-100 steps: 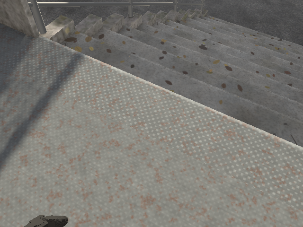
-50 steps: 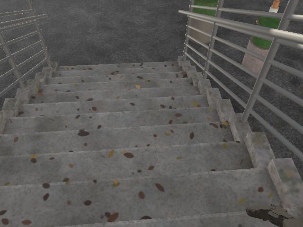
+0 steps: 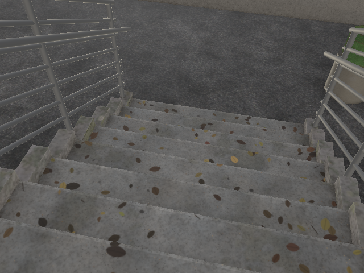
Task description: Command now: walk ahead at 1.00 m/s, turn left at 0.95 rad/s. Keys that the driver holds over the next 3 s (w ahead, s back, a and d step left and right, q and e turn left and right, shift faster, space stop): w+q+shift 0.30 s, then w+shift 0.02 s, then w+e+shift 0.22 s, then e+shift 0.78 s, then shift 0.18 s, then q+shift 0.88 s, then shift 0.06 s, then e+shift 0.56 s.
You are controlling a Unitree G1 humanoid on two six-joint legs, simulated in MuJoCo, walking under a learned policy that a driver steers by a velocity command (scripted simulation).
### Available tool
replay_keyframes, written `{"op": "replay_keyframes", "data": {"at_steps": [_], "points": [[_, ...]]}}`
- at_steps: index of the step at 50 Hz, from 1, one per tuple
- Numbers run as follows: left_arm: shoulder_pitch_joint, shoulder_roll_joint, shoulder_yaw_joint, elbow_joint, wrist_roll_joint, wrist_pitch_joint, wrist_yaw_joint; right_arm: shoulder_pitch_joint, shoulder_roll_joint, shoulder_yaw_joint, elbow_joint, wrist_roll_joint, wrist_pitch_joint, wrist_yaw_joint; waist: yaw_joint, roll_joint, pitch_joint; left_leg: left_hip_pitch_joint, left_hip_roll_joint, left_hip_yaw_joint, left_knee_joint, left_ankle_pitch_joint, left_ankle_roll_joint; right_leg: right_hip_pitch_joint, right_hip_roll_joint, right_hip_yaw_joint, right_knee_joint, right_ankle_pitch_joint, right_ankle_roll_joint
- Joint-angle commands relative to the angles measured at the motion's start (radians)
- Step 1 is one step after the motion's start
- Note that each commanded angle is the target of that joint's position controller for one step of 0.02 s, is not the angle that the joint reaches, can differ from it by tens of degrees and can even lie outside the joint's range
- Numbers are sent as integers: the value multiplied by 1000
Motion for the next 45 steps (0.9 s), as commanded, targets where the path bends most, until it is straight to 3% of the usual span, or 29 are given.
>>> {"op": "replay_keyframes", "data": {"at_steps": [1,2,4,6,7,8,9,10,11,12,13,14,15,17,20,22,25,27,28,29,30,32,34,35,37,38,40,42,45], "points": [[-44,-62,-33,-29,-14,-53,8,8,48,15,-37,13,-26,43,-54,-105,130,103,-2,55,-280,498,37,-250,-233,125,-117,592,-4],[-84,-68,-39,-27,-14,-53,8,-22,93,41,-44,24,-42,56,-83,-24,135,357,-2,86,-468,751,42,-433,-179,6,-105,411,27],[-113,-2,-36,-12,7,-34,19,-38,92,53,-9,57,-40,62,-66,-116,115,599,-74,192,-455,729,34,-481,-173,-39,-42,433,39],[-16,53,-35,24,30,8,28,-57,12,37,-11,23,-12,28,-23,-100,153,556,-136,279,-498,420,53,-272,-207,-71,157,836,43],[18,90,-35,40,43,31,38,29,-18,29,3,9,-2,5,-64,-100,121,627,-124,268,-569,278,73,-210,-243,-47,377,1020,24],[-69,122,-29,42,65,37,45,331,-67,1,93,-2,4,-13,-231,-86,-15,997,-92,187,-489,335,144,-380,-264,-40,763,1074,46],[-187,164,2,23,55,56,51,477,-133,-34,119,36,10,-21,-378,86,17,1081,-36,29,-806,215,246,-502,-90,-80,1266,464,58],[-219,105,-10,-60,66,56,52,457,-230,-44,150,57,-3,-21,-264,207,84,1186,35,-33,-557,670,223,-820,-36,-14,1428,-178,49],[-96,101,-26,-135,55,41,35,429,-234,-32,120,75,-17,-23,-155,102,-61,1349,163,-269,-493,814,301,-960,-119,126,1236,-93,66],[-41,133,-26,-122,81,37,20,340,-173,-26,86,79,-15,-24,-100,-125,-111,1239,197,-451,-596,406,360,-932,-157,192,1070,-59,44],[-133,148,-12,-124,94,30,14,254,-119,-3,78,74,-32,-24,-46,-278,11,988,122,-402,-698,175,266,-843,-162,214,843,75,30],[-115,71,-25,-184,68,48,14,81,-173,-16,26,41,-46,-51,68,33,33,657,259,-685,-783,-81,384,-741,-161,284,596,75,83],[-184,134,-12,-163,84,63,27,58,-106,3,10,24,-67,-51,51,-79,115,481,240,-744,-790,-86,388,-641,-187,320,493,93,114],[-84,80,-21,-84,70,92,25,98,-120,-3,37,-5,-97,-47,73,-124,49,333,168,-565,-714,104,337,-445,-147,204,488,343,125],[-188,37,-23,-98,41,58,-24,71,7,32,80,67,-125,-59,67,-94,63,110,-101,-247,-562,-353,146,-155,-142,187,20,1101,54],[-199,3,-32,-105,18,67,-44,87,-14,27,88,71,-117,-53,36,29,50,123,-101,-183,-476,-290,106,-60,-89,122,-9,1115,14],[-154,20,-20,-98,5,82,-39,138,-21,27,108,21,-111,-45,19,43,118,230,-52,-131,-262,-39,86,-27,-14,20,-19,907,-49],[295,69,23,43,4,95,-20,70,-68,11,108,4,-105,-38,250,-55,-24,296,-35,-4,251,479,74,276,19,-29,-167,743,-109],[501,84,33,111,10,88,-29,-59,-28,5,94,20,-99,-53,412,-235,30,108,-183,72,955,-30,17,391,-102,127,-395,921,-243],[389,56,-5,122,2,80,-45,-71,143,47,19,23,-100,-70,221,-351,130,-200,-266,31,1180,-730,32,362,-197,303,-134,1486,-180],[295,23,-35,89,17,67,-49,88,145,66,-48,41,-115,-67,35,-264,41,-323,-189,-56,919,-601,32,474,-294,537,-90,1760,-211],[141,128,-2,38,30,64,-44,68,74,66,-9,-6,-103,-65,-2,-45,85,-381,-57,-58,667,-521,-22,229,-416,752,-229,1062,-375],[84,93,-31,21,36,35,-19,-126,26,53,-54,-10,-80,-70,-26,66,160,-362,5,-74,375,-381,-82,-55,-350,804,-223,962,-344],[15,77,-40,-11,30,34,2,-217,28,63,-105,21,-68,-66,-41,83,202,-109,-12,-11,-21,-238,-117,-321,-236,683,-347,946,-282],[-7,104,-32,-32,10,46,12,-180,98,76,-64,11,-49,-48,-22,-117,102,371,-69,50,-211,58,-117,-505,-124,504,-342,1192,-188],[15,90,-31,-29,-1,50,4,-44,111,73,0,11,-38,-34,-44,-174,19,442,-84,59,-92,214,-87,-451,-122,493,-255,1283,-153],[122,24,-39,-18,-14,58,31,-211,18,49,-68,15,-63,-38,58,-11,16,63,-66,-25,-335,333,-59,-60,-45,536,-84,1033,-178],[145,19,-32,-24,6,65,29,-330,76,71,-133,-3,-87,-34,133,-25,25,89,-124,-8,-621,451,-75,-17,37,528,18,776,-148],[100,13,-21,-48,19,87,18,-328,111,82,-181,43,-100,-29,153,-113,34,330,-161,-32,-843,469,-120,-98,95,558,124,647,-104]]}}
Next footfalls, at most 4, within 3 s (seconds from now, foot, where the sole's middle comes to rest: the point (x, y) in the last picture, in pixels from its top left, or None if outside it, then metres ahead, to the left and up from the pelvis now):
0.18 left None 0.26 0.04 -0.90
0.56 right None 0.60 -0.01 -1.07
1.00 left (155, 227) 0.94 0.17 -1.24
1.62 right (199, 248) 0.82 -0.07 -1.24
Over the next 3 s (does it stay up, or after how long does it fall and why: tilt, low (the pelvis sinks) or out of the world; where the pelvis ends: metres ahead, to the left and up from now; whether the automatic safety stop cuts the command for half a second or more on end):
stays up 0.95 0.30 -0.49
